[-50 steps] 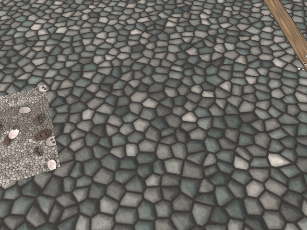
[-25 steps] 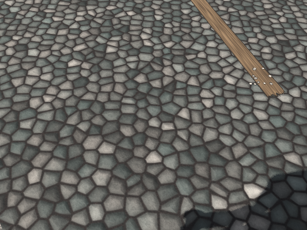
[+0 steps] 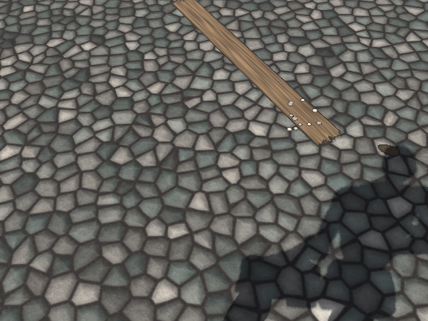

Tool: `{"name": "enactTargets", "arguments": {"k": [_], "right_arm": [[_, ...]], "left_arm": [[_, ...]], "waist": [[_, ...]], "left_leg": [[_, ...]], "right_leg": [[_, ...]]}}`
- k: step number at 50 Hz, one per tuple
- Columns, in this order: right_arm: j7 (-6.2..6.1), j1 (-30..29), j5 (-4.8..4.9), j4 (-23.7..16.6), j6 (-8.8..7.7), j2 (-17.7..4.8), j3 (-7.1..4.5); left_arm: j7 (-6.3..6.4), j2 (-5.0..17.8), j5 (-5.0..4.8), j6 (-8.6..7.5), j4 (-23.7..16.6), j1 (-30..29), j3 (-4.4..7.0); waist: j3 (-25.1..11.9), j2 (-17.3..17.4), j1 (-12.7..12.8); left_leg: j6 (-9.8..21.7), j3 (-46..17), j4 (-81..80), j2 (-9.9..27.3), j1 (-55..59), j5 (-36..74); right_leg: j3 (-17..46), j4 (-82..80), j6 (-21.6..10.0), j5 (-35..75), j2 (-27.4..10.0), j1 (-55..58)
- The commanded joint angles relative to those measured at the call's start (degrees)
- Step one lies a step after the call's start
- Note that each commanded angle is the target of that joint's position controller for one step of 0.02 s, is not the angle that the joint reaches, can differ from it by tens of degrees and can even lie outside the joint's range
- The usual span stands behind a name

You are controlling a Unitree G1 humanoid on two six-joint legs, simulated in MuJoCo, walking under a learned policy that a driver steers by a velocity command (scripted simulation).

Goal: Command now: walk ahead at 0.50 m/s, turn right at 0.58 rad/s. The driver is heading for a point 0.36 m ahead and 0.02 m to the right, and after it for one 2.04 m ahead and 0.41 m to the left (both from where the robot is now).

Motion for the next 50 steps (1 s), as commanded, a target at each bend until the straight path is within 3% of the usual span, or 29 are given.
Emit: {"name": "enactTargets", "arguments": {"k": [1,4,7,10,11,12,13,14,15,16,17,18,20,21,25,30,32,34,35,36,37,38,40,41,42,45,50], "right_arm": [[-0.08,-2.3,-0.44,-3.6,0.19,-3.3,-0.62],[0.55,-7.7,0.31,-5.3,-0.11,-2.4,-0.06],[1.09,-10.1,0.96,-6.7,-0.62,-4.0,-0.42],[1.54,-8.1,1.06,-6.6,-1.52,-6.1,-1.18],[1.61,-4.3,0.98,-5.4,-1.82,-6.4,-1.44],[1.47,1.0,0.31,-3.7,-2.1,-7.6,-2.12],[1.25,8.8,-0.65,-2.6,-2.28,-9.9,-2.73],[1.32,16.2,-1.07,-0.2,-1.52,-15.3,-4.3],[2.1,17.9,0.95,1.1,-1.22,-11.6,-3.57],[2.15,13.8,1.78,0.0,-0.96,-7.7,-2.28],[2.1,10.1,1.19,-1.1,-0.38,-6.4,-1.66],[2.08,8.3,0.71,-1.4,0.1,-5.6,-1.26],[1.77,7.5,0.31,-1.6,0.21,-4.5,-0.64],[1.56,8.1,0.65,-1.3,0.29,-4.6,-0.65],[0.22,10.6,1.8,-0.6,0.89,-8.5,-1.93],[-0.4,15.7,2.37,0.6,2.27,-8.5,-2.07],[-0.62,16.0,2.33,0.6,2.73,-8.7,-2.19],[-0.71,15.5,1.97,0.0,2.9,-6.8,-1.64],[-0.53,14.3,1.37,-1.2,2.6,-3.8,-0.59],[-0.71,18.9,1.7,-2.8,1.83,0.3,0.59],[-0.8,20.2,2.83,-3.7,1.55,-3.2,0.11],[-0.8,17.3,3.0,-3.3,1.82,-6.9,-0.96],[-0.58,13.2,2.08,-3.8,2.46,-6.3,-1.3],[-0.34,12.4,1.89,-4.2,2.91,-5.5,-1.46],[-0.03,12.0,2.08,-4.7,3.36,-4.3,-1.3],[0.5,9.7,1.84,-6.5,4.12,-2.4,-0.87],[2.16,2.1,1.68,-9.4,3.72,-1.1,0.09]], "left_arm": [[1.31,10.6,-0.32,-1.05,-4.5,-1.8,2.7],[1.6,10.6,-0.5,-0.58,-3.7,0.6,2.79],[1.64,10.0,-0.91,-0.2,-2.5,3.2,2.73],[2.05,9.8,-0.68,0.35,-2.4,3.3,2.78],[2.1,9.1,-0.4,0.52,-2.3,2.6,2.5],[1.99,7.2,-0.06,0.48,-2.2,3.0,1.83],[1.77,4.6,0.61,0.35,-2.8,3.4,0.69],[1.61,1.6,-0.83,-0.38,-3.0,11.9,-0.19],[1.71,4.8,-1.36,-0.85,-2.5,12.1,-0.11],[1.53,8.9,-1.38,-1.06,-3.4,5.3,0.82],[1.58,9.1,-0.58,-1.33,-4.6,-0.1,0.75],[1.53,8.5,0.5,-1.88,-5.7,-3.4,0.74],[1.31,6.7,1.11,-2.43,-6.0,-3.2,0.69],[1.2,5.7,1.17,-2.54,-6.1,-3.0,0.46],[0.78,2.8,1.18,-2.94,-8.2,-9.8,-1.01],[0.01,4.5,-0.02,-3.65,-9.9,-16.4,-0.73],[0.01,5.8,-0.25,-4.04,-9.9,-15.9,-0.15],[0.54,7.7,0.05,-4.26,-8.2,-9.5,1.0],[1.11,10.5,0.86,-4.33,-7.3,-1.8,1.94],[1.41,15.3,1.56,-3.37,-6.3,4.1,3.1],[0.86,13.8,0.94,-2.81,-4.8,5.9,2.95],[0.75,9.6,0.54,-2.89,-5.2,3.4,1.77],[0.55,6.0,0.99,-2.85,-5.1,-2.2,0.57],[0.49,4.9,1.32,-2.96,-4.8,-4.0,0.22],[0.47,5.0,1.37,-3.16,-4.4,-4.9,0.32],[0.57,6.3,1.06,-3.78,-3.0,-5.1,1.04],[1.05,9.3,0.67,-3.38,-1.0,-3.7,1.9]], "waist": [[-2.9,-3.1,-1.2],[-2.1,-5.2,1.3],[-2.0,-6.1,2.0],[-2.6,-8.0,0.4],[-3.7,-8.9,-1.5],[-6.7,-8.7,-3.6],[-13.6,-5.1,-6.8],[-21.1,11.9,-4.8],[-19.6,14.9,-5.8],[-11.1,8.1,-6.4],[-6.7,3.6,-6.0],[-3.0,1.8,-5.3],[-3.0,3.9,-3.1],[-3.6,4.7,-2.7],[-3.4,4.3,-4.2],[-2.9,4.3,-6.1],[-3.0,4.9,-4.6],[-5.3,4.7,-0.7],[-10.8,0.9,3.2],[-17.9,-13.3,2.9],[-17.4,-19.1,2.5],[-10.5,-12.4,2.8],[-4.0,-7.5,0.8],[-2.4,-7.7,-0.4],[-1.5,-8.6,-1.2],[-1.4,-6.5,-1.8],[-0.3,-4.4,0.3]], "left_leg": [[-1.9,0.9,-11.7,-1.4,0.5,10.8],[-1.9,1.5,-22.4,-4.2,5.1,20.5],[-1.1,-0.3,-26.9,-5.0,6.1,20.3],[0.8,-1.0,-29.1,-5.3,8.7,13.6],[2.0,0.6,-30.4,-5.3,11.9,13.4],[3.9,1.6,-31.4,-5.2,19.4,13.6],[7.6,-5.2,-29.7,1.8,32.0,11.8],[18.2,-30.1,-33.2,13.2,51.6,1.5],[20.1,-44.4,-40.5,15.8,53.4,-13.4],[17.6,-38.2,-41.5,13.8,46.9,-17.5],[15.9,-31.0,-41.9,11.1,39.7,-12.6],[16.0,-26.6,-43.0,9.1,33.3,-6.5],[15.2,-21.1,-44.2,5.4,27.9,3.9],[15.4,-19.1,-44.6,4.5,27.0,7.3],[15.2,-13.2,-45.7,2.8,21.7,12.4],[13.2,-14.8,-43.0,2.9,21.1,9.1],[11.9,-17.2,-40.4,3.3,21.5,6.7],[9.4,-16.6,-33.7,0.3,18.8,7.1],[7.3,-12.9,-21.0,-2.9,13.6,4.5],[3.9,-4.3,-3.1,-9.8,-1.8,-11.3],[3.3,-3.2,8.4,-7.1,-11.3,-18.8],[3.2,-4.5,13.1,-4.4,-13.8,-14.1],[2.7,-2.9,12.0,-1.6,-11.5,-6.3],[2.6,-3.0,10.5,-0.3,-9.9,-4.1],[2.3,-2.5,9.2,0.6,-8.1,-2.6],[1.1,-1.7,4.8,1.1,-8.2,2.3],[1.7,1.6,-11.6,0.2,-4.5,16.2]], "right_leg": [[12.1,-9.2,-9.7,11.9,-12.8,-1.1],[11.5,-8.6,-7.2,5.5,-11.2,-3.3],[15.5,-5.3,-6.4,2.3,-12.8,0.4],[20.3,0.2,-5.4,3.2,-14.6,4.8],[19.6,2.4,-4.7,6.0,-14.7,5.9],[17.5,7.8,-3.3,11.7,-12.4,5.8],[13.7,21.6,-1.4,9.0,-9.4,1.1],[6.2,42.1,3.8,-7.6,-0.7,-18.2],[7.6,50.0,4.4,-24.0,-1.3,-28.7],[7.7,52.9,3.9,-19.8,-4.9,-32.8],[4.8,51.4,3.7,-15.5,-7.2,-32.0],[3.7,47.7,3.7,-12.7,-8.7,-31.4],[3.1,40.4,4.0,-9.7,-10.6,-25.7],[2.2,36.9,4.5,-9.8,-10.5,-24.2],[0.0,19.7,6.8,-0.6,-8.6,-18.0],[1.0,8.9,7.7,8.8,-5.9,-10.8],[1.2,6.1,6.8,7.3,-5.9,-6.7],[0.9,3.1,4.7,5.2,-7.2,4.2],[7.4,3.4,1.5,2.0,-14.5,15.5],[26.1,0.3,-5.2,-6.9,-27.0,31.4],[40.3,-3.8,-8.7,-19.4,-31.8,30.5],[34.6,-5.1,-7.3,-21.7,-29.1,25.0],[20.6,-7.2,-4.9,-9.2,-24.0,14.8],[16.0,-8.7,-4.4,-4.0,-22.5,11.2],[12.5,-10.1,-4.3,-0.2,-21.7,8.3],[5.1,-12.4,-5.3,8.5,-21.3,6.9],[-5.2,-13.2,-3.9,13.7,-20.0,7.3]]}}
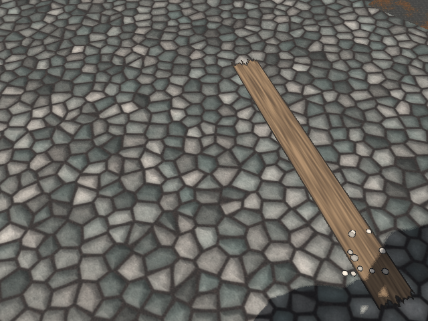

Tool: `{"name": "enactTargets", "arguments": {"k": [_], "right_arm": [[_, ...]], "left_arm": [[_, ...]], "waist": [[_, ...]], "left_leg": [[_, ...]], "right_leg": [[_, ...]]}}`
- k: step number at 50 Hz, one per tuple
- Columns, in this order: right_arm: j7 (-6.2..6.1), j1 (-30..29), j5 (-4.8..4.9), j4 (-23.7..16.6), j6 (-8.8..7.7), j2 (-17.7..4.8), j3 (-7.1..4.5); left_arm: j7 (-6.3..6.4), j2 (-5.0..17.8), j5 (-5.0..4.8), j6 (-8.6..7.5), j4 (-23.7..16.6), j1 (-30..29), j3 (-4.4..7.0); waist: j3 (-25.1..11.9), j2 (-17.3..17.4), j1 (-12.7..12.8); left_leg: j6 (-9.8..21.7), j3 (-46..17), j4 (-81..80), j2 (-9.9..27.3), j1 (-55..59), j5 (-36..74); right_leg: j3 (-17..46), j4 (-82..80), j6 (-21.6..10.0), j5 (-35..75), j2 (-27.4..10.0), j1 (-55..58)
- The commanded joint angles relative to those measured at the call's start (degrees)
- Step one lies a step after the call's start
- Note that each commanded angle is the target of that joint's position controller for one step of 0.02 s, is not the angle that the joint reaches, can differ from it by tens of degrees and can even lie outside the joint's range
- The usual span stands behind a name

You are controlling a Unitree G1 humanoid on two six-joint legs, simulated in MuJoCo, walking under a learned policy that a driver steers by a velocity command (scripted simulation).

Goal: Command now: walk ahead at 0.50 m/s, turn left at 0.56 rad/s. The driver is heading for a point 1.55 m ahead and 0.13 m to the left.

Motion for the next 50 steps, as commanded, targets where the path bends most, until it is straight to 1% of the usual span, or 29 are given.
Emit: {"name": "enactTargets", "arguments": {"k": [1,4,6,7,8,9,10,11,12,13,14,15,16,19,22,26,31,33,34,35,36,37,38,39,40,42,44,45,50], "right_arm": [[1.21,-4.5,-0.1,-5.2,-0.73,0.1,0.78],[2.01,-8.6,0.07,-7.6,-0.56,-0.6,0.69],[2.38,-9.0,-0.1,-8.7,-0.39,-1.9,0.13],[2.39,-7.4,-0.27,-8.8,-0.17,-3.0,-0.47],[2.25,-2.5,-0.3,-7.9,0.04,-4.8,-1.54],[1.64,6.8,-0.08,-5.5,0.33,-7.7,-3.29],[0.31,15.5,0.21,-3.7,1.06,-12.5,-5.06],[0.16,11.3,0.71,-5.3,0.54,-17.4,-5.26],[0.55,12.9,0.15,-6.5,-0.18,-12.4,-3.7],[0.64,12.0,-0.36,-5.6,-0.91,-9.4,-2.82],[0.69,9.0,-0.34,-5.4,-1.42,-8.5,-2.43],[0.5,5.4,-0.55,-5.9,-1.54,-6.3,-1.79],[0.22,3.3,-1.4,-6.7,-1.67,-6.0,-1.5],[-0.3,2.7,-1.3,-5.6,-2.33,-5.4,-1.21],[-1.08,4.9,-1.04,-3.7,-2.49,-6.4,-1.33],[-1.26,8.5,-0.56,-1.2,-2.5,-7.1,-1.3],[-1.39,12.6,-0.32,1.8,-1.7,-7.6,-1.52],[-1.59,12.3,-0.29,2.3,-1.16,-8.0,-1.71],[-1.66,11.2,-0.25,2.2,-0.94,-7.9,-1.59],[-1.72,11.0,-0.71,1.8,-0.86,-6.3,-0.88],[-1.84,13.4,-2.02,0.2,-1.19,-3.1,0.47],[-1.61,19.2,-0.61,0.4,-2.18,0.2,1.36],[-1.41,14.4,0.3,0.6,-2.65,-5.6,0.29],[-1.24,8.6,0.77,-0.9,-2.91,-7.2,-0.23],[-1.31,5.2,-0.04,-1.4,-2.94,-6.4,-0.08],[-1.16,6.2,-0.68,-1.4,-2.74,-4.9,-0.22],[-1.28,7.8,-0.75,-0.5,-2.09,-2.9,0.04],[-1.31,7.2,-0.74,-1.0,-1.89,-2.2,0.31],[-0.88,-2.1,-1.15,-3.1,-2.63,-0.5,1.08]], "left_arm": [[0.43,9.2,-0.48,-0.87,-3.9,-4.4,2.01],[0.46,10.8,-1.37,-0.11,-2.3,-2.1,2.51],[0.58,12.1,-1.78,0.66,-1.8,-1.7,2.9],[0.78,13.1,-1.97,1.07,-1.8,-1.6,3.18],[0.98,13.9,-2.13,1.59,-1.8,-1.6,3.34],[1.26,13.2,-2.15,1.87,-2.0,-1.9,2.95],[1.38,10.4,-0.4,1.56,-3.0,-0.3,1.7],[0.69,3.7,0.64,0.01,-6.7,3.2,-0.68],[-0.25,9.1,-1.08,-2.08,-6.9,-1.7,0.24],[-0.68,10.3,-2.86,-2.91,-8.5,-6.5,0.47],[-0.32,9.2,-2.06,-3.25,-8.6,-7.2,0.1],[0.25,9.3,-0.29,-2.98,-7.9,-7.5,0.42],[0.15,9.4,-0.1,-2.33,-7.6,-5.6,0.57],[0.04,7.5,0.35,-0.57,-6.5,-4.1,0.2],[-0.1,5.0,0.53,-0.22,-7.9,-9.8,-0.84],[-1.01,4.2,-0.41,-0.83,-9.4,-17.4,-1.45],[-2.26,5.9,-0.66,-1.54,-11.4,-21.2,-0.98],[-2.37,6.8,-0.65,-1.72,-11.0,-18.5,-0.59],[-2.13,7.9,-0.51,-1.83,-9.7,-13.7,0.13],[-1.76,10.3,-0.14,-1.93,-7.9,-5.9,1.21],[-1.49,14.8,0.53,-1.85,-6.9,3.3,2.23],[-2.04,15.5,-0.15,-1.25,-4.6,6.9,2.67],[-2.04,10.3,-1.48,-1.05,-4.9,6.1,1.26],[-1.71,8.5,-1.23,-0.71,-5.5,1.9,0.58],[-1.69,7.5,-0.5,-0.41,-6.0,-1.5,0.02],[-1.64,6.3,0.41,-0.58,-6.3,-4.5,-0.51],[-1.64,6.0,0.01,-0.9,-5.7,-4.7,-0.59],[-1.52,7.5,-0.25,-1.06,-5.2,-4.7,-0.22],[-0.73,9.0,-0.86,-0.48,-3.1,-1.9,0.22]], "waist": [[2.0,-5.7,-0.7],[3.2,-5.7,0.0],[2.4,-6.5,-1.0],[0.5,-7.6,-2.4],[-2.7,-8.0,-5.5],[-7.5,-6.9,-10.6],[-13.0,0.3,-13.5],[-19.2,14.4,-6.5],[-23.0,6.1,-10.9],[-15.0,3.5,-11.1],[-9.1,-2.0,-8.2],[-6.6,-3.3,-6.1],[-5.7,-0.2,-3.9],[-4.5,-1.0,-2.6],[-1.9,-0.4,-4.5],[0.3,0.3,-8.1],[1.9,1.2,-8.8],[0.9,2.6,-7.0],[-1.9,2.5,-4.1],[-8.4,1.3,-0.4],[-18.2,-6.9,1.7],[-23.0,-21.6,-0.1],[-17.2,-13.8,2.0],[-9.4,-9.6,1.8],[-4.4,-5.1,0.5],[-2.1,-7.2,-2.7],[-2.5,-6.9,-3.9],[-1.6,-8.4,-4.3],[0.6,-6.2,-1.5]], "left_leg": [[0.8,1.4,-8.2,0.3,1.7,7.4],[2.7,3.0,-12.9,-0.5,1.8,5.5],[4.7,5.4,-14.6,-2.7,4.5,0.3],[5.9,7.3,-14.7,-4.8,8.3,-2.9],[7.4,8.9,-15.5,-7.3,15.4,-4.8],[9.6,9.1,-18.5,-9.6,29.1,-1.7],[13.1,-3.7,-19.1,-1.9,46.9,-1.0],[24.8,-38.7,-28.0,12.4,62.5,-13.4],[23.7,-43.6,-33.4,13.7,63.2,-18.6],[21.0,-35.0,-33.6,11.6,57.4,-15.1],[19.1,-28.3,-33.7,9.0,48.1,-8.2],[17.5,-23.3,-34.4,6.8,41.5,-2.3],[18.0,-21.5,-35.3,6.5,36.1,3.7],[18.1,-15.1,-37.9,4.8,28.7,11.6],[16.1,-9.7,-39.3,2.5,26.6,12.2],[13.6,-8.1,-40.0,1.9,26.7,3.4],[12.7,-12.1,-35.3,6.5,37.4,6.2],[11.4,-12.5,-31.9,7.0,40.0,14.1],[10.3,-10.8,-26.7,5.1,39.7,23.2],[8.5,-8.1,-16.5,2.0,36.0,25.9],[5.7,-5.0,1.8,-3.5,22.7,9.6],[2.4,-3.6,17.6,-11.1,3.8,-26.6],[2.7,-7.3,22.6,-7.7,-3.2,-26.8],[2.9,-5.1,22.2,-4.9,-5.6,-21.2],[2.9,-3.0,19.3,-2.5,-3.9,-16.8],[2.0,-2.7,14.4,0.4,1.0,-12.0],[1.2,-1.6,11.7,0.9,3.3,-10.6],[0.5,-1.2,9.2,1.3,2.6,-9.6],[-0.6,0.8,-8.8,0.6,2.6,5.8]], "right_leg": [[3.9,-6.6,-8.6,17.7,-15.0,-1.8],[1.6,-5.1,-7.4,20.2,-16.6,2.9],[-0.5,-0.5,-6.2,32.2,-17.1,6.0],[-1.6,4.0,-5.6,42.5,-17.0,7.0],[-2.9,11.9,-4.8,50.8,-16.3,6.6],[-4.6,23.9,-3.0,50.9,-14.4,1.5],[-4.8,42.1,-0.4,29.8,-12.0,-13.4],[1.7,63.0,2.9,-18.6,0.9,-37.4],[13.7,66.6,1.6,-18.9,-1.1,-42.8],[13.0,64.8,0.4,-14.5,-3.3,-45.5],[12.7,58.8,0.2,-10.0,-5.6,-43.5],[12.6,53.6,0.4,-7.4,-7.4,-39.7],[12.8,51.9,0.9,-5.8,-8.3,-35.8],[11.0,45.7,3.0,-2.5,-8.5,-31.8],[10.2,34.4,4.1,9.2,-8.0,-32.3],[9.3,21.1,3.3,21.7,-5.3,-28.5],[10.0,14.6,0.2,14.8,-4.1,-31.6],[8.7,13.2,-1.6,9.9,-2.8,-27.7],[7.0,11.2,-3.1,10.0,-1.2,-20.5],[8.5,12.6,-5.5,12.8,-3.4,-7.5],[22.6,15.2,-11.1,14.7,-14.9,11.7],[46.8,7.0,-18.2,-1.0,-23.4,25.0],[47.5,3.3,-15.8,-12.9,-22.2,22.0],[39.8,2.0,-13.4,-12.1,-20.4,14.6],[33.6,0.3,-12.0,-5.6,-17.6,6.8],[28.0,-2.4,-12.4,3.7,-14.9,-1.5],[23.7,-4.7,-12.7,7.5,-13.1,-4.2],[22.7,-5.6,-13.8,10.1,-14.0,-5.7],[13.9,-7.1,-11.5,17.7,-10.8,-5.2]]}}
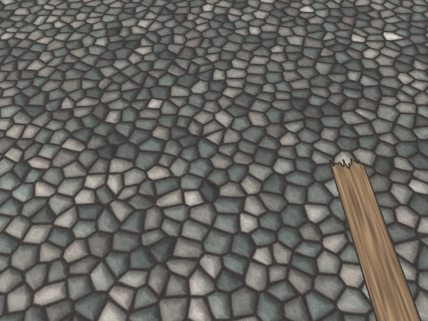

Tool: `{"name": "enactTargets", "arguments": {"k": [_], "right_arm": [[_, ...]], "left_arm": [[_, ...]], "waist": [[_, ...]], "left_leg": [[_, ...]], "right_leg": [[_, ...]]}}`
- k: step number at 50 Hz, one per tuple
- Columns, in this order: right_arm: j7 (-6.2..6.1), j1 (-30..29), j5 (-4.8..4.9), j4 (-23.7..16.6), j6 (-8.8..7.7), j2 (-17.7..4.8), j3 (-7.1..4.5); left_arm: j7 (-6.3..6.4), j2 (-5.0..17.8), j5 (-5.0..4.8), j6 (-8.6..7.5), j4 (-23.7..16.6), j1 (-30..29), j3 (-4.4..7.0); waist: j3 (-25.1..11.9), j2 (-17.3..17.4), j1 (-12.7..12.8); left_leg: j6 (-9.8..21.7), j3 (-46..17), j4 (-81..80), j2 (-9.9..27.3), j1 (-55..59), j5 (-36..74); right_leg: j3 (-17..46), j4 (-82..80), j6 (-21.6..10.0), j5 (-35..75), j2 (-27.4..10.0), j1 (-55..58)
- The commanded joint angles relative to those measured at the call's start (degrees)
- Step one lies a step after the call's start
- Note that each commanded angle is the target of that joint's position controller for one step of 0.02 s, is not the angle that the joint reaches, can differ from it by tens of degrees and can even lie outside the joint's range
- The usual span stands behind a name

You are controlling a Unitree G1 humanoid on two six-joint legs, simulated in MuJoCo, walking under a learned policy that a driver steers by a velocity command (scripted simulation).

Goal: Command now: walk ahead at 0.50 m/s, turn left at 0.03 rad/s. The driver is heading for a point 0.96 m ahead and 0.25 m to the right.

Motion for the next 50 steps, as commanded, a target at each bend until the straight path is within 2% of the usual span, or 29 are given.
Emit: {"name": "enactTargets", "arguments": {"k": [1,5,8,10,11,12,13,14,15,17,18,19,21,23,25,28,33,36,37,38,39,40,41,42,43,44,45,47,50], "right_arm": [[0.5,-4.7,0.04,-4.3,-1.25,-1.6,-0.06],[1.58,-11.1,0.73,-6.3,-1.85,-1.8,0.0],[2.39,-12.1,0.71,-7.3,-2.16,-3.0,-0.36],[2.23,-6.2,0.33,-5.9,-2.32,-5.2,-1.47],[1.7,2.3,0.13,-3.6,-2.32,-7.7,-2.85],[0.94,12.9,-0.72,-1.9,-2.13,-11.9,-4.03],[1.01,14.7,-0.77,-0.8,-1.77,-15.5,-4.66],[0.88,15.0,-0.15,-1.1,-1.54,-9.5,-3.33],[0.6,11.3,-0.06,-1.1,-1.62,-7.4,-2.52],[0.79,4.7,-0.54,-1.0,-1.95,-4.1,-1.52],[0.79,3.0,-1.01,-0.7,-2.47,-4.0,-1.48],[0.95,2.1,-0.98,-0.4,-2.97,-3.3,-1.53],[0.83,1.1,-1.07,0.7,-3.62,-3.3,-1.78],[0.53,1.5,-1.1,1.9,-3.96,-4.6,-2.24],[0.05,2.0,-1.31,2.9,-3.67,-5.6,-2.54],[-0.52,3.3,-0.84,3.9,-3.16,-6.9,-2.78],[-0.84,7.7,0.44,6.5,-1.08,-8.8,-3.56],[-1.39,6.3,1.05,6.3,0.31,-11.0,-4.18],[-1.62,5.6,1.14,6.0,0.84,-11.6,-4.33],[-1.84,4.4,1.38,5.7,1.14,-11.4,-4.11],[-1.98,5.3,0.11,4.7,0.64,-9.1,-3.12],[-1.09,9.5,-1.16,1.3,-1.16,-1.3,-0.6],[0.05,4.6,0.81,0.9,-3.78,-6.2,-1.3],[0.61,-0.5,2.84,-0.7,-4.96,-7.9,-1.67],[0.34,-1.0,2.14,-0.8,-5.41,-6.9,-1.41],[-0.16,-1.3,0.26,0.0,-5.13,-7.3,-1.82],[-0.17,-0.6,-0.54,0.2,-4.61,-7.7,-2.1],[-0.06,1.3,-0.88,0.3,-3.33,-6.8,-2.14],[-0.21,-3.9,-1.15,-1.4,-2.32,-4.1,-1.18]], "left_arm": [[0.63,10.1,-0.56,-0.67,-3.1,-1.8,2.39],[0.86,10.8,-1.01,0.29,-0.6,2.5,2.57],[1.3,11.6,-1.21,1.34,0.6,3.0,3.0],[1.61,12.4,-1.29,1.89,0.7,1.8,3.23],[1.68,11.4,-1.06,2.08,0.5,1.3,2.72],[1.73,8.3,0.36,1.9,-1.2,1.1,1.36],[1.29,1.3,-0.13,0.72,-1.8,9.5,-0.7],[1.02,8.1,-1.54,-0.08,-0.6,5.9,0.86],[0.87,10.7,-2.67,-0.45,-2.4,0.3,1.87],[1.31,9.4,-1.45,0.05,-3.0,-4.3,2.13],[1.31,8.2,-1.53,0.78,-2.8,-1.8,2.23],[1.3,7.0,-1.58,1.5,-2.2,-0.4,2.08],[1.58,5.6,-1.67,2.89,-2.1,-0.6,2.2],[1.58,5.0,-1.18,3.35,-3.6,-3.1,2.06],[1.1,4.6,-1.17,2.96,-4.3,-5.7,2.04],[-0.15,3.2,-0.95,2.45,-6.2,-11.6,1.42],[-1.79,3.2,-1.01,2.49,-10.6,-19.2,1.17],[-2.35,5.5,-0.98,2.89,-11.7,-16.3,2.44],[-2.26,7.2,-1.11,3.07,-10.8,-11.2,3.48],[-1.68,10.0,-1.24,3.17,-8.6,-2.4,5.19],[-0.39,15.1,-1.27,3.86,-6.7,6.3,7.14],[-0.07,20.1,-1.89,3.47,-8.4,2.4,7.68],[-0.39,15.1,-1.18,2.74,-9.4,3.8,6.07],[-0.4,11.8,-0.65,1.96,-9.1,2.4,5.15],[-0.52,10.3,-0.74,1.41,-9.2,-1.1,4.64],[-0.32,8.0,-0.71,1.25,-9.8,-4.6,3.92],[-0.14,7.6,-0.08,1.06,-10.7,-5.9,3.59],[0.35,8.4,-0.2,1.02,-11.2,-7.2,3.86],[1.46,10.8,-0.68,1.07,-10.6,-5.1,4.52]], "waist": [[1.0,-5.5,-0.1],[2.5,-5.7,1.9],[2.4,-6.4,0.6],[-1.4,-7.1,-3.4],[-6.9,-6.1,-7.7],[-16.2,-0.5,-11.6],[-23.7,14.7,-7.4],[-21.8,8.5,-10.4],[-12.5,5.7,-10.0],[-3.7,1.0,-6.8],[-3.4,4.3,-4.4],[-2.9,3.8,-3.6],[-1.2,1.5,-2.5],[1.0,1.3,-2.6],[1.2,0.8,-3.2],[2.6,-0.4,-5.4],[4.7,-0.7,-7.7],[0.9,2.1,-4.3],[-2.2,2.8,-1.2],[-6.7,1.8,3.9],[-12.0,-4.8,7.0],[-17.1,-19.2,-0.2],[-22.2,-11.0,3.9],[-14.3,-8.3,4.2],[-8.3,-2.7,1.0],[-5.7,-1.7,-0.9],[-3.7,-3.7,-2.4],[-3.7,-3.6,-4.3],[-1.3,-3.6,-3.0]], "left_leg": [[-0.2,1.4,-10.2,-0.8,1.8,10.0],[0.8,1.8,-16.8,-2.3,2.1,12.1],[2.9,1.6,-19.7,-3.1,2.5,6.4],[4.9,3.7,-21.7,-5.7,13.0,3.6],[6.6,3.9,-22.3,-5.7,26.0,5.2],[10.2,-6.9,-19.4,4.8,44.5,7.3],[19.1,-32.8,-24.7,17.9,62.2,-3.8],[17.8,-35.9,-29.0,16.8,59.5,-13.3],[15.0,-26.7,-30.7,15.0,51.9,-12.5],[11.9,-14.8,-34.9,9.8,37.8,-4.0],[12.0,-11.5,-36.8,9.5,33.6,-1.0],[12.3,-8.8,-38.3,8.9,31.4,2.1],[12.0,-3.7,-40.9,8.0,28.4,3.9],[12.6,0.3,-41.7,8.7,28.3,9.7],[11.7,4.4,-42.3,7.4,29.6,10.0],[10.4,9.5,-42.5,6.8,31.1,11.9],[9.4,12.4,-38.9,10.0,41.6,17.7],[7.5,14.7,-28.9,10.3,45.1,42.5],[6.7,15.4,-21.2,9.7,44.5,49.5],[4.9,16.7,-9.4,7.7,39.7,48.1],[2.2,16.8,8.2,5.0,25.4,28.8],[-1.8,10.6,30.3,-8.9,-1.0,-23.4],[-0.3,-2.8,34.2,-7.6,-7.4,-25.1],[1.4,-2.8,32.1,-4.7,-10.4,-20.8],[1.9,-2.7,25.3,-2.0,-8.2,-16.4],[1.6,-2.3,19.8,-0.2,-4.5,-14.0],[1.3,-2.3,17.9,0.4,-0.2,-12.8],[-0.7,-1.7,12.8,0.4,2.7,-11.3],[-3.1,-0.1,1.0,-1.1,3.0,-2.4]], "right_leg": [[7.0,-7.3,-8.3,14.7,-13.3,-1.6],[7.4,-5.8,-8.0,14.0,-15.7,3.5],[8.2,-2.1,-6.8,19.1,-18.3,9.1],[7.4,5.6,-5.3,33.4,-17.2,9.3],[5.8,15.3,-3.7,36.2,-14.3,5.5],[3.9,32.6,-1.7,20.6,-10.6,-6.7],[3.5,51.8,1.6,-20.4,-0.8,-28.8],[10.0,58.1,1.5,-23.1,-3.3,-34.8],[9.1,58.6,1.2,-18.0,-5.8,-37.9],[7.7,53.3,1.6,-9.7,-9.7,-34.4],[8.2,52.3,2.1,-6.9,-11.0,-30.7],[8.2,51.4,2.6,-6.1,-11.5,-28.6],[8.1,50.6,3.1,-3.7,-11.7,-28.9],[8.9,46.2,4.0,0.6,-12.1,-32.2],[8.1,39.6,4.1,7.2,-11.7,-32.8],[4.3,29.4,3.3,14.4,-10.7,-31.2],[0.7,21.8,0.7,10.2,-9.4,-34.4],[-3.8,21.3,-2.4,1.5,-4.7,-26.8],[-5.1,21.2,-3.9,-0.8,-2.4,-20.2],[-5.1,17.2,-6.0,2.3,-0.1,-7.4],[7.0,15.5,-9.5,2.7,-6.6,10.1],[41.6,8.0,-22.0,-5.9,-21.2,28.5],[49.0,1.4,-22.1,-11.5,-23.3,30.3],[39.9,1.2,-18.8,-8.7,-21.4,24.7],[32.8,1.3,-16.3,-2.5,-18.7,15.4],[27.5,0.5,-14.7,3.4,-16.5,8.5],[24.4,0.3,-14.5,13.3,-15.0,2.7],[22.4,-1.7,-14.9,15.1,-14.1,-2.3],[17.6,-2.6,-13.4,15.9,-11.4,-7.3]]}}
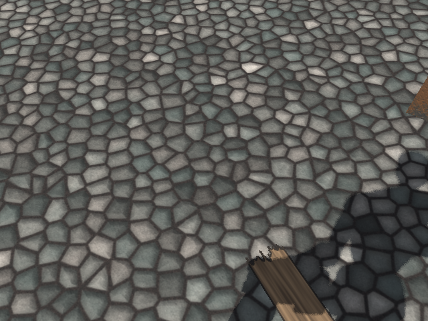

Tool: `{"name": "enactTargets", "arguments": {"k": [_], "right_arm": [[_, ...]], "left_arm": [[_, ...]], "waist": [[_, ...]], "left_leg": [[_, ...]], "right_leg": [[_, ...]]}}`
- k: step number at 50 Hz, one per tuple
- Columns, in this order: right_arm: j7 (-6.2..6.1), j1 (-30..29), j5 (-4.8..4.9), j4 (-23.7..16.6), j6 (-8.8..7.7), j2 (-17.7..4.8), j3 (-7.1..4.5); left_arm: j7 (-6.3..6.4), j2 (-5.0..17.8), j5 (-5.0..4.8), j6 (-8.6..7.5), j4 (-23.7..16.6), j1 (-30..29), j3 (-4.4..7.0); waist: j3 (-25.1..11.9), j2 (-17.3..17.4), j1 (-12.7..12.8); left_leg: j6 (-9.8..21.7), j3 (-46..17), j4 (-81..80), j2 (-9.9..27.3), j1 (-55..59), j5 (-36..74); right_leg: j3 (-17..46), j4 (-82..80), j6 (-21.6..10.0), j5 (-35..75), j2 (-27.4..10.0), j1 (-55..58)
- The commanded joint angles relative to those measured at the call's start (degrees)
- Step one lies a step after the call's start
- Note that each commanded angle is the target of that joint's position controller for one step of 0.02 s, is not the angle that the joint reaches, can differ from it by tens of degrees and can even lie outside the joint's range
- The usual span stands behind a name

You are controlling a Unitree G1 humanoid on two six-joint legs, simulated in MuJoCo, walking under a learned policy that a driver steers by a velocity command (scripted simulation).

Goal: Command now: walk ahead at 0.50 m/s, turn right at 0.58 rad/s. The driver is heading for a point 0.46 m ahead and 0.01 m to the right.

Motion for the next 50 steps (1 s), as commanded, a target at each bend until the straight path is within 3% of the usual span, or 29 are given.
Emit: {"name": "enactTargets", "arguments": {"k": [1,4,7,10,11,12,13,14,15,16,17,18,21,23,25,29,31,33,34,35,36,37,39,40,43,46,48,49,50], "right_arm": [[-0.08,-1.9,-0.42,-3.6,0.23,-3.0,-0.55],[0.52,-7.5,0.35,-5.1,-0.22,-2.5,-0.15],[1.08,-9.6,0.99,-6.2,-0.81,-4.3,-0.7],[1.44,-6.4,1.12,-5.6,-1.65,-6.2,-1.61],[1.32,-2.2,0.85,-4.3,-1.94,-6.7,-2.09],[1.06,3.7,0.0,-3.1,-2.28,-8.4,-2.86],[0.81,11.5,-0.73,-2.4,-2.28,-11.6,-3.53],[1.4,17.0,-0.27,1.2,-1.32,-14.8,-4.68],[1.74,14.7,1.22,-0.1,-1.24,-9.3,-3.32],[1.51,11.8,1.13,-0.6,-0.86,-6.3,-2.44],[1.46,9.3,0.37,-0.9,-0.59,-5.6,-1.93],[1.31,7.8,0.03,-0.5,-0.45,-4.6,-1.55],[1.08,6.8,-0.01,0.5,-0.72,-3.7,-0.95],[0.83,6.8,0.14,1.5,-0.71,-5.9,-1.42],[0.41,6.4,0.6,2.2,0.16,-7.4,-1.8],[-0.02,9.7,1.31,4.6,1.6,-7.6,-1.57],[-0.13,9.1,1.71,5.2,2.06,-7.9,-1.52],[-0.2,8.8,1.86,5.7,2.22,-6.8,-1.08],[-0.14,10.5,0.71,5.7,1.8,-5.1,-0.4],[0.11,16.6,-0.73,6.0,1.26,-1.3,1.05],[0.1,17.3,-0.14,6.8,2.01,-1.4,1.53],[0.07,14.7,0.68,6.5,3.06,-4.4,0.7],[-0.92,11.2,0.73,6.3,5.28,-5.2,0.07],[-1.47,10.9,0.42,6.4,6.24,-5.1,-0.12],[-2.06,12.6,0.24,8.1,7.06,-2.7,0.34],[-1.74,12.0,-0.29,9.1,6.86,-1.6,0.54],[-1.69,9.5,-1.46,7.9,6.81,-3.7,0.46],[-1.98,7.7,-0.66,7.7,6.84,-7.4,-0.39],[-1.89,6.7,-0.21,8.2,6.57,-6.3,-0.43]], "left_arm": [[1.24,10.3,-0.39,-0.97,-4.5,-1.9,2.79],[1.6,10.5,-0.6,-0.46,-3.5,0.8,2.91],[1.7,9.9,-1.04,-0.03,-2.4,3.2,2.87],[1.99,9.5,-0.68,0.43,-2.3,2.7,2.87],[1.97,8.4,-0.51,0.53,-2.3,2.3,2.5],[1.77,5.8,-0.13,0.38,-2.4,2.6,1.53],[1.7,2.4,0.99,0.18,-3.0,5.8,0.24],[1.69,1.3,-1.56,-0.32,-3.4,12.7,-0.26],[1.88,7.4,-2.04,-0.53,-2.3,10.2,0.71],[1.79,9.3,-1.63,-0.49,-3.2,3.3,1.24],[1.81,8.6,-0.85,-0.51,-4.1,-0.5,1.08],[1.68,7.9,0.0,-0.76,-4.9,-2.5,1.12],[1.18,4.8,0.0,-0.72,-4.6,-1.5,0.6],[1.32,2.6,0.72,-0.61,-5.4,-2.8,-0.32],[1.04,1.7,0.76,-0.74,-5.3,-4.6,-0.96],[0.35,2.7,0.44,-0.5,-5.9,-9.6,-0.7],[0.1,3.7,0.77,-0.56,-6.2,-10.3,-0.26],[0.36,5.4,1.52,-0.64,-4.6,-6.5,0.64],[0.95,8.8,2.0,-0.63,-4.5,-4.2,1.48],[1.51,10.5,3.14,-0.01,-5.0,-2.7,1.36],[1.29,5.8,2.61,0.7,-4.0,-1.1,0.19],[0.75,3.7,1.61,0.98,-3.5,-2.5,-0.65],[0.32,4.8,1.31,1.08,-3.3,-7.8,-0.59],[0.38,5.6,1.47,1.13,-3.5,-11.0,-0.39],[0.73,5.1,2.27,1.42,-2.7,-14.7,-0.29],[1.05,3.7,1.44,1.67,-0.9,-14.7,-0.72],[0.94,2.2,1.54,1.64,1.4,-11.5,-1.3],[0.87,2.9,1.78,1.65,1.6,-9.9,-0.98],[1.18,3.1,1.91,1.75,1.9,-11.0,-0.96]], "waist": [[-2.8,-3.1,-1.1],[-2.4,-5.1,1.5],[-2.5,-6.0,2.0],[-3.2,-8.4,-0.3],[-4.6,-8.7,-2.4],[-9.3,-7.5,-5.1],[-17.5,0.9,-6.6],[-21.4,21.1,-4.2],[-15.3,11.4,-5.8],[-8.9,6.0,-6.9],[-5.3,2.1,-6.1],[-3.3,1.6,-5.1],[-2.7,4.3,-2.4],[-3.1,4.1,-2.0],[-5.2,4.2,-2.6],[-6.7,4.5,-4.5],[-6.6,4.7,-3.6],[-7.8,3.1,-1.2],[-10.5,-0.9,-0.9],[-17.0,-10.1,-3.1],[-21.3,-14.3,-1.2],[-17.7,-11.4,-1.1],[-11.1,-7.4,-2.3],[-9.2,-7.7,-3.5],[-8.8,-9.8,-5.2],[-8.8,-8.5,-5.7],[-5.6,-5.3,-4.3],[-2.5,0.0,-1.7],[-1.0,2.7,-2.3]], "left_leg": [[-1.9,1.3,-11.7,-1.4,1.6,10.7],[-2.0,1.7,-22.2,-4.4,6.1,20.3],[-0.9,-0.3,-26.9,-5.1,7.1,19.5],[1.4,-0.3,-29.0,-5.2,10.5,13.3],[2.8,1.0,-31.0,-5.4,15.9,13.5],[5.2,-0.8,-30.9,-2.6,25.8,13.1],[9.6,-12.2,-29.3,7.5,41.2,11.1],[18.9,-40.1,-37.8,17.5,53.8,-6.8],[17.5,-42.1,-41.2,16.5,50.2,-19.2],[15.1,-32.7,-41.1,14.2,44.1,-16.5],[14.2,-25.9,-41.8,11.7,37.6,-8.9],[14.4,-21.9,-42.7,10.0,33.3,-3.2],[14.5,-12.4,-44.0,7.1,27.5,19.7],[16.0,-7.1,-43.2,7.6,25.7,38.4],[14.5,-1.7,-42.8,5.6,24.6,42.8],[12.3,0.4,-40.8,4.8,27.0,39.0],[11.1,-0.5,-38.0,5.5,27.7,35.7],[8.5,-0.1,-32.0,3.1,26.4,31.7],[5.6,2.0,-25.7,0.0,23.1,24.6],[2.0,4.2,-14.5,-4.3,12.9,2.1],[-0.2,1.7,-6.3,-4.8,10.6,-20.7],[-0.9,0.2,-2.9,-3.7,8.1,-24.8],[-1.7,0.4,-2.1,-2.1,6.3,-20.4],[-2.2,0.3,-4.5,-1.3,9.3,-17.2],[-2.3,2.6,-13.3,-2.4,19.4,-7.8],[-0.7,4.3,-25.4,-3.6,26.7,4.8],[1.6,0.7,-31.8,-0.4,28.1,8.1],[3.4,0.4,-31.7,0.6,23.1,0.9],[4.2,0.2,-33.6,-0.4,16.7,-7.6]], "right_leg": [[11.5,-8.7,-10.0,12.8,-12.6,-1.9],[11.6,-7.8,-7.6,6.7,-11.3,-3.3],[16.0,-4.0,-6.6,2.9,-13.0,0.9],[20.1,1.2,-5.3,3.9,-14.9,4.9],[19.4,4.4,-4.3,6.8,-13.7,4.9],[16.6,12.8,-2.5,9.2,-10.8,3.1],[11.8,29.4,-0.1,-3.5,-6.3,-5.6],[6.1,46.7,3.3,-23.9,-0.3,-24.9],[9.0,52.6,3.8,-22.3,-3.9,-31.2],[7.7,53.6,3.7,-17.3,-5.8,-32.6],[5.9,51.9,3.8,-14.0,-7.5,-31.1],[5.6,48.3,3.8,-11.4,-9.2,-30.2],[2.7,40.2,4.8,-10.7,-10.9,-23.9],[0.8,32.7,6.4,-9.5,-10.9,-21.7],[-1.1,24.3,6.8,-1.9,-10.1,-16.7],[-1.6,13.9,6.1,8.7,-7.7,-11.2],[-1.2,9.9,4.6,8.9,-7.3,-8.6],[-1.9,3.1,2.3,15.2,-6.4,0.1],[2.9,3.6,0.1,33.9,-11.9,7.9],[14.0,8.1,-7.7,51.6,-23.2,21.3],[20.7,5.6,-13.1,47.4,-27.8,21.3],[20.4,3.4,-11.9,36.1,-25.6,17.2],[17.2,-0.5,-8.7,20.6,-22.7,8.4],[15.3,-2.5,-7.5,15.8,-21.5,2.7],[9.0,-4.3,-5.9,10.3,-17.2,-5.8],[6.7,-3.6,-4.0,-2.2,-15.0,-7.9],[5.8,-3.0,1.0,-15.7,-12.0,-10.3],[3.6,-2.5,2.9,-16.5,-9.3,-9.6],[1.4,-0.2,4.1,-12.9,-7.6,-5.1]]}}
